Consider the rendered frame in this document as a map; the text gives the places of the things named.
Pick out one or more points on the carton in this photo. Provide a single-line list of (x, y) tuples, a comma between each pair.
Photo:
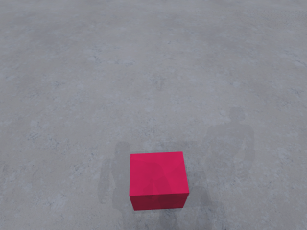
[(158, 181)]

